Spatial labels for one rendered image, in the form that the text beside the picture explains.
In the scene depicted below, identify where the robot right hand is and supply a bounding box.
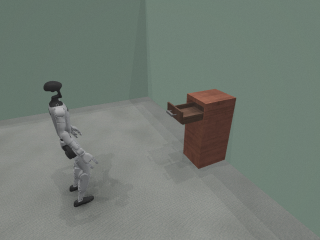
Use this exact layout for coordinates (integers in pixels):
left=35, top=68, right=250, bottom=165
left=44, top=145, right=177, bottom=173
left=81, top=152, right=99, bottom=169

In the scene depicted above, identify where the left robot foot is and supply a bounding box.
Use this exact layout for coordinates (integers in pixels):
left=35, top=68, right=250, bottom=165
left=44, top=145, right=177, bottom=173
left=69, top=184, right=78, bottom=192

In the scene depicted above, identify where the robot left hand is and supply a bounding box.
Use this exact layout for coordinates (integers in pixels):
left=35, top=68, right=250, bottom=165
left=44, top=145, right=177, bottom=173
left=71, top=126, right=82, bottom=138

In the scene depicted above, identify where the robot right upper arm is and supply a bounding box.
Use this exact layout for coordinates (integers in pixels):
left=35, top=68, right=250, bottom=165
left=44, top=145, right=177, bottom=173
left=54, top=107, right=69, bottom=139

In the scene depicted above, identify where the cabinet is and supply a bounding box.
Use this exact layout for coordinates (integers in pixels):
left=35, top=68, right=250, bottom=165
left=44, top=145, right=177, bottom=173
left=183, top=89, right=236, bottom=169

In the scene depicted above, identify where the drawer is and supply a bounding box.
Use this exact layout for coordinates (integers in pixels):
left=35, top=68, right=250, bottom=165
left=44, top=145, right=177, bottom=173
left=167, top=102, right=204, bottom=125

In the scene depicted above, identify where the right robot forearm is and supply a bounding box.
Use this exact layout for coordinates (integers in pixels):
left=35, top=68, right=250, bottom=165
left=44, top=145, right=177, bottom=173
left=61, top=132, right=85, bottom=157

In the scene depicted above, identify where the humanoid robot torso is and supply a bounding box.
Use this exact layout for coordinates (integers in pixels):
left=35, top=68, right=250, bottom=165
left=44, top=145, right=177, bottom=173
left=48, top=103, right=72, bottom=151

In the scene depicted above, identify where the handle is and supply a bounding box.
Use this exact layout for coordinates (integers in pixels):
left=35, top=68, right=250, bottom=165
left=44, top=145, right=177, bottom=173
left=166, top=110, right=177, bottom=117

